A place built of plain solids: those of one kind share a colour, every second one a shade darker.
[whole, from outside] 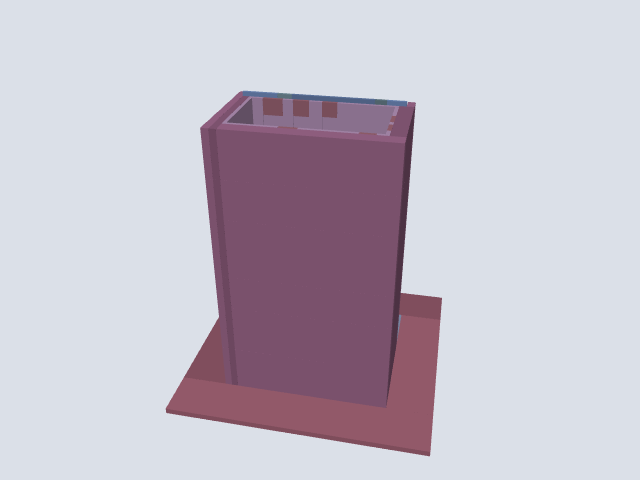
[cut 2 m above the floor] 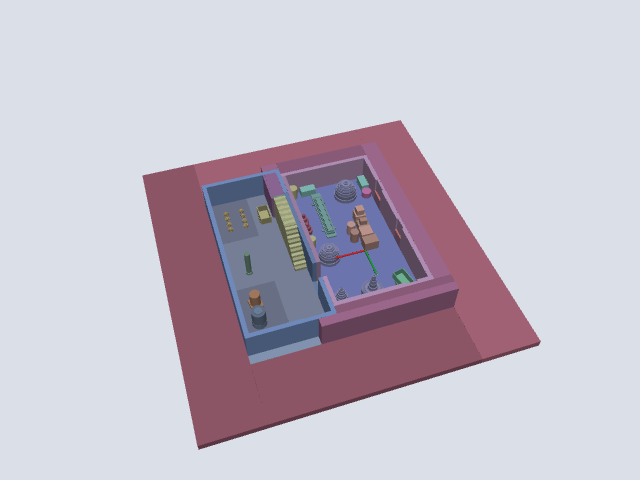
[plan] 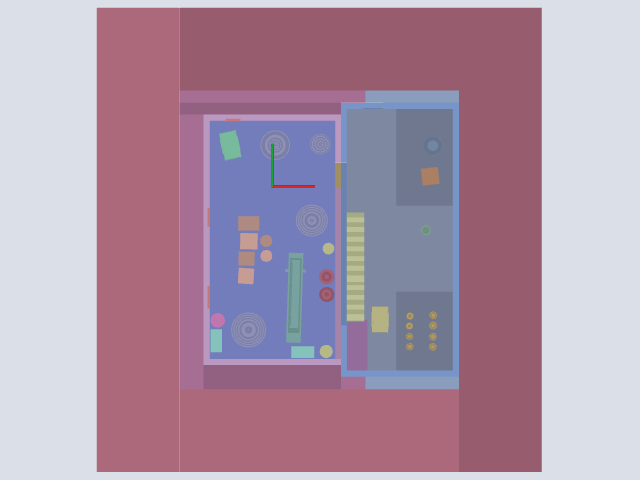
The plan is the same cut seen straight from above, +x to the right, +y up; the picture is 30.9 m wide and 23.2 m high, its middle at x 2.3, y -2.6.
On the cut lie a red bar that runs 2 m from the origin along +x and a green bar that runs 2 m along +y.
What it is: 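A harbour's pilots' and signal tower of tall halls, each with a gallery across one end and a long, narrow stair open to the hall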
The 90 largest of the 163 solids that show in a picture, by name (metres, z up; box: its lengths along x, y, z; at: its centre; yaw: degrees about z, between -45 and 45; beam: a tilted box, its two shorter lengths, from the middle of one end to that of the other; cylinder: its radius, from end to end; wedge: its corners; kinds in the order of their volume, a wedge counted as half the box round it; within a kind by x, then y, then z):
{
 "wall_fill_1": {"box": [1.16, 13.28, 4.46], "at": [-3.91, -3.17, 1.88]},
 "wall_fill_2": {"box": [1.16, 13.28, 4.38], "at": [-3.91, -3.17, 6.3]},
 "wall_fill_3": {"box": [1.16, 13.28, 3.05], "at": [-3.91, -3.17, 10.01]},
 "wall_fill_4": {"box": [1.16, 13.28, 5.23], "at": [-3.91, -3.17, 14.15]},
 "wall_fill_5": {"box": [1.16, 13.28, 3.34], "at": [-3.91, -3.17, 18.43]},
 "wall_fill_6": {"box": [1.16, 13.28, 3.92], "at": [-3.91, -3.17, 22.06]},
 "wall_fill_7": {"box": [7.81, 0.56, 4.46], "at": [-0.59, 3.75, 1.88]},
 "wall_fill_8": {"box": [7.81, 0.56, 4.38], "at": [-0.59, 3.75, 6.3]},
 "wall_fill_9": {"box": [7.81, 0.56, 3.05], "at": [-0.59, 3.75, 10.01]},
 "wall_fill_10": {"box": [7.81, 0.56, 5.23], "at": [-0.59, 3.75, 14.15]},
 "wall_fill_11": {"box": [7.81, 0.56, 3.34], "at": [-0.59, 3.75, 18.43]},
 "wall_fill_12": {"box": [7.81, 0.56, 3.92], "at": [-0.59, 3.75, 22.06]},
 "wall_fill_13": {"box": [6.65, 1.17, 4.46], "at": [-0.01, -9.23, 1.88]},
 "wall_fill_14": {"box": [6.65, 1.17, 4.38], "at": [-0.01, -9.23, 6.3]},
 "wall_fill_15": {"box": [6.65, 1.17, 3.05], "at": [-0.01, -9.23, 10.01]},
 "wall_fill_16": {"box": [6.65, 1.17, 5.23], "at": [-0.01, -9.23, 14.15]},
 "wall_fill_17": {"box": [6.65, 1.17, 3.34], "at": [-0.01, -9.23, 18.43]},
 "wall_fill_18": {"box": [6.65, 1.17, 3.92], "at": [-0.01, -9.23, 22.06]},
 "wall_fill_19": {"box": [8.99, 0.6, 4.46], "at": [0.0, 4.33, 1.88]},
 "wall_fill_20": {"box": [8.99, 0.6, 4.38], "at": [0.0, 4.33, 6.3]},
 "wall_fill_21": {"box": [8.99, 0.6, 3.05], "at": [0.0, 4.33, 10.01]},
 "wall_fill_22": {"box": [8.99, 0.6, 5.23], "at": [0.0, 4.33, 14.15]},
 "wall_fill_23": {"box": [8.99, 0.6, 3.34], "at": [0.0, 4.33, 18.43]},
 "wall_fill_24": {"box": [8.99, 0.6, 3.92], "at": [0.0, 4.33, 22.06]},
 "wall_fill_25": {"box": [1.18, 0.6, 4.46], "at": [3.91, -9.51, 1.88]},
 "wall_fill_26": {"box": [1.18, 0.6, 5.23], "at": [3.91, -9.51, 14.15]},
 "wall_fill_27": {"box": [1.18, 0.6, 3.92], "at": [3.91, -9.51, 22.06]},
 "ground_garden_1": {"box": [4.0, 22.44, 0.5], "at": [-6.5, -2.59, -0.27]},
 "ground_garden_2": {"box": [13.51, 4.0, 0.5], "at": [2.26, -11.81, -0.27]},
 "ground_garden_3": {"box": [13.51, 4.0, 0.5], "at": [2.26, 6.63, -0.27]},
 "ground_garden_4": {"box": [4.0, 22.44, 0.5], "at": [11.02, -2.59, -0.27]},
 "wall_yard_1": {"box": [0.28, 1.53, 24.52], "at": [3.46, -8.44, 12.11]},
 "wall_yard_2": {"box": [0.28, 0.95, 4.61], "at": [3.46, -7.2, 2.16]},
 "wall_yard_3": {"box": [0.28, 6.67, 24.52], "at": [3.46, -3.4, 12.11]},
 "wall_yard_4": {"box": [0.28, 2.9, 24.52], "at": [3.46, 2.58, 12.11]},
 "wall_yard_5": {"box": [0.98, 0.3, 3.01], "at": [3.8, 3.88, 1.35]},
 "wall_yard_6": {"box": [1.05, 0.26, 2.1], "at": [4.82, 3.9, 1.05]},
 "wall_yard_7": {"box": [5.7, 0.3, 3.05], "at": [6.17, -9.06, 1.37]},
 "wall_yard_8": {"box": [3.67, 0.3, 3.01], "at": [7.18, 3.88, 1.35]},
 "wall_yard_9": {"box": [0.3, 13.24, 2.8], "at": [8.87, -2.59, 1.25]},
 "wall_1": {"box": [0.3, 2.74, 4.46], "at": [-3.18, -7.28, 1.88]},
 "wall_2": {"box": [0.3, 4.39, 3.92], "at": [-3.18, -4.32, 22.06]},
 "wall_3": {"box": [0.3, 2.86, 4.46], "at": [-3.18, -3.39, 1.88]},
 "wall_4": {"box": [0.3, 4.51, 4.46], "at": [-3.18, 1.21, 1.88]},
 "wall_5": {"box": [0.3, 4.15, 3.92], "at": [-3.18, 1.39, 22.06]},
 "wall_6": {"box": [1.06, 0.3, 4.46], "at": [-2.8, 3.31, 1.88]},
 "wall_7": {"box": [6.65, 0.3, 4.46], "at": [-0.01, -8.49, 1.88]},
 "wall_8": {"box": [6.65, 0.3, 3.92], "at": [-0.01, 3.31, 22.06]},
 "wall_9": {"box": [4.85, 0.3, 4.46], "at": [0.89, 3.31, 1.88]},
 "wall_10": {"box": [0.28, 4.84, 3.92], "at": [3.17, -6.23, 22.06]},
 "wall_11": {"box": [0.28, 8.58, 4.46], "at": [3.17, -4.35, 1.88]},
 "wall_12": {"box": [0.28, 1.06, 3.92], "at": [3.17, -2.06, 22.06]},
 "wall_13": {"box": [0.28, 0.85, 3.92], "at": [3.17, 0.21, 22.06]},
 "wall_14": {"box": [0.28, 2.34, 4.46], "at": [3.17, 2.3, 1.88]},
 "wall_15": {"box": [0.28, 1.18, 3.92], "at": [3.17, 2.87, 22.06]},
 "floor_1": {"box": [6.07, 11.51, 0.35], "at": [0.0, -2.59, -0.18]},
 "floor_yard_1": {"box": [2.39, 12.64, 0.35], "at": [4.79, -2.59, -0.18]},
 "floor_yard_2": {"box": [2.74, 3.81, 0.35], "at": [7.35, -7.01, -0.18]},
 "floor_yard_3": {"box": [2.74, 4.16, 0.35], "at": [7.35, -3.03, -0.18]},
 "floor_yard_4": {"box": [2.74, 4.68, 0.35], "at": [7.35, 1.39, -0.18]},
 "wall_over_yard_1": {"box": [0.28, 0.95, 17.41], "at": [3.46, -7.2, 15.67]},
 "wall_over_yard_2": {"box": [0.28, 1.19, 21.87], "at": [3.46, 0.53, 13.43]},
 "step_1": {"box": [0.84, 0.31, 4.32], "at": [4.02, -6.35, 2.11]},
 "step_2": {"box": [0.84, 0.31, 4.12], "at": [4.02, -6.12, 2.01]},
 "step_3": {"box": [0.84, 0.31, 3.93], "at": [4.02, -5.88, 1.91]},
 "step_4": {"box": [0.84, 0.31, 3.74], "at": [4.02, -5.65, 1.82]},
 "step_5": {"box": [0.84, 0.31, 3.54], "at": [4.02, -5.41, 1.72]},
 "step_6": {"box": [0.84, 0.31, 3.35], "at": [4.02, -5.18, 1.62]},
 "step_7": {"box": [0.84, 0.31, 3.15], "at": [4.02, -4.94, 1.53]},
 "step_8": {"box": [0.84, 0.31, 2.96], "at": [4.02, -4.71, 1.43]},
 "step_9": {"box": [0.84, 0.31, 2.77], "at": [4.02, -4.48, 1.33]},
 "step_10": {"box": [0.84, 0.31, 2.57], "at": [4.02, -4.24, 1.24]},
 "step_11": {"box": [0.84, 0.31, 2.38], "at": [4.02, -4.01, 1.14]},
 "step_12": {"box": [0.84, 0.31, 2.18], "at": [4.02, -3.77, 1.04]},
 "step_13": {"box": [0.84, 0.31, 1.99], "at": [4.02, -3.54, 0.94]},
 "step_14": {"box": [0.84, 0.31, 1.8], "at": [4.02, -3.3, 0.85]},
 "wall_pier_out_1": {"box": [0.84, 2.34, 4.26], "at": [4.02, -7.74, 2.08]},
 "wall_pier_out_2": {"box": [0.16, 2.46, 4.51], "at": [4.52, -7.68, 2.21]},
 "floor_quay_1": {"box": [5.42, 0.6, 0.5], "at": [6.31, -9.51, -0.27]},
 "floor_quay_2": {"box": [5.42, 0.6, 0.5], "at": [6.31, 4.33, -0.27]},
 "store_buoy_1": {"cylinder": 0.85, "from": [-1.15, -6.95, -0.02], "to": [-1.15, -6.95, 0.29]},
 "store_buoy_2": {"cylinder": 0.79, "from": [-1.15, -6.95, 0.29], "to": [-1.15, -6.95, 0.59]},
 "store_buoy_3": {"cylinder": 0.72, "from": [0.14, 1.98, -0.02], "to": [0.14, 1.98, 0.47]},
 "store_buoy_4": {"cylinder": 0.77, "from": [1.91, -1.66, -0.02], "to": [1.91, -1.66, 0.26]},
 "store_buoy_5": {"cylinder": 0.72, "from": [1.91, -1.66, 0.26], "to": [1.91, -1.66, 0.57]},
 "wall_head_1": {"box": [0.28, 1.31, 1.3], "at": [3.17, -0.87, 23.37]},
 "wall_head_2": {"box": [0.28, 1.65, 1.37], "at": [3.17, 1.46, 23.33]},
 "case_stack_1": {"box": [0.84, 0.78, 0.77], "at": [-1.14, -2.66, 0.37], "yaw": -1.3},
 "case_stack_2": {"box": [1.02, 0.69, 0.79], "at": [-1.14, -1.8, 0.37], "yaw": 0.3},
 "store_buoy_yard_1": {"cylinder": 0.46, "from": [7.75, 1.96, 0.41], "to": [7.75, 1.96, 1.35]}
}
